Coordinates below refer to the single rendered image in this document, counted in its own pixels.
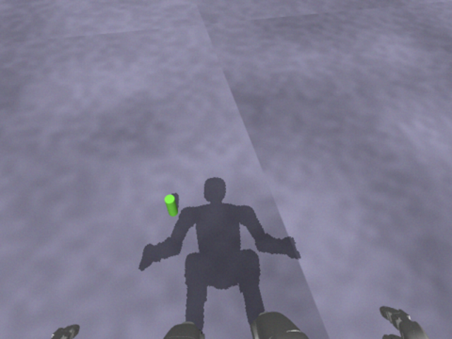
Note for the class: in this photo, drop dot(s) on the right robot hand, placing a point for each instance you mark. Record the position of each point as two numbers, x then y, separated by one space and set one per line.
408 329

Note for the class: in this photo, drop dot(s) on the left robot hand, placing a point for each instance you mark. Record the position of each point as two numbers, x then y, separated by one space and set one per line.
68 332

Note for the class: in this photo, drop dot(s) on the can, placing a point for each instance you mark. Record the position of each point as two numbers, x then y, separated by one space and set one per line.
171 205

